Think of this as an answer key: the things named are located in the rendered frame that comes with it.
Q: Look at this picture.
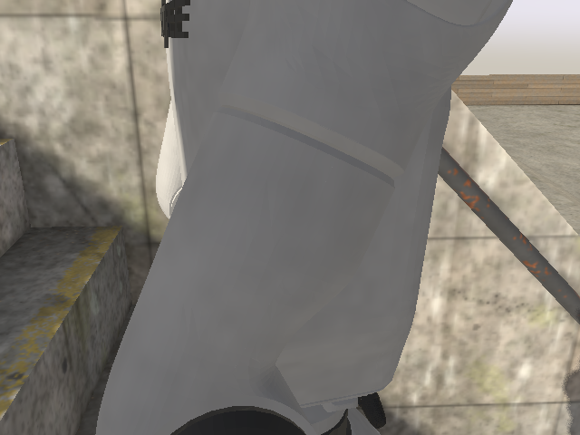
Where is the humanoid robot torso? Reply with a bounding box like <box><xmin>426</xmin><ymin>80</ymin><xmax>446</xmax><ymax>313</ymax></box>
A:
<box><xmin>160</xmin><ymin>0</ymin><xmax>451</xmax><ymax>435</ymax></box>

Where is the robot left hand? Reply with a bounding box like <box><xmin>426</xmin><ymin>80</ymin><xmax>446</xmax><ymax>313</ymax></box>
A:
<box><xmin>358</xmin><ymin>392</ymin><xmax>386</xmax><ymax>429</ymax></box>

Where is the robot left thigh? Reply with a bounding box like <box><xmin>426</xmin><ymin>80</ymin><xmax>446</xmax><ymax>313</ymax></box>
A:
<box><xmin>348</xmin><ymin>408</ymin><xmax>381</xmax><ymax>435</ymax></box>

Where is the right robot upper arm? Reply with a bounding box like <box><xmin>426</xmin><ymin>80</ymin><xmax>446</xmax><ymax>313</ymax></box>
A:
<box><xmin>95</xmin><ymin>0</ymin><xmax>513</xmax><ymax>435</ymax></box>

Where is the left robot upper arm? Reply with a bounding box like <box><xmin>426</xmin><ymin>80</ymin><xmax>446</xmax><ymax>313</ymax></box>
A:
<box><xmin>156</xmin><ymin>101</ymin><xmax>182</xmax><ymax>219</ymax></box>

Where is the robot right forearm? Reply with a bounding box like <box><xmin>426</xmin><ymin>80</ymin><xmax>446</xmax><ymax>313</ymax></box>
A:
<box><xmin>170</xmin><ymin>406</ymin><xmax>306</xmax><ymax>435</ymax></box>

